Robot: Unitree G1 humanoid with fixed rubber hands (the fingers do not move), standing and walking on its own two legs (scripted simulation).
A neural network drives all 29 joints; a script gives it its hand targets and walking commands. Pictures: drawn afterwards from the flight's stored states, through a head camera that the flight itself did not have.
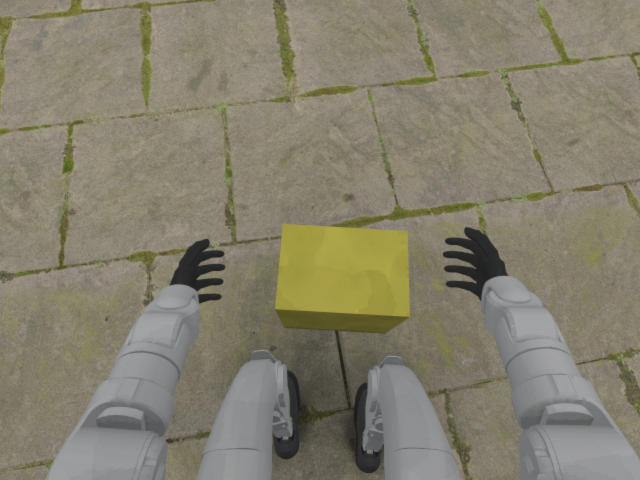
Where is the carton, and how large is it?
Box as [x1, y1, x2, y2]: [275, 224, 409, 333]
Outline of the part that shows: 283,224 275,309 284,327 384,333 409,316 407,231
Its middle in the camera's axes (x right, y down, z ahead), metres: +0.05 +0.11 +0.97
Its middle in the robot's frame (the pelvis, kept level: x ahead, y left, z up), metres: +0.45 -0.05 -0.53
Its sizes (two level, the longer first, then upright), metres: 0.278 0.190 0.290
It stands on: the floor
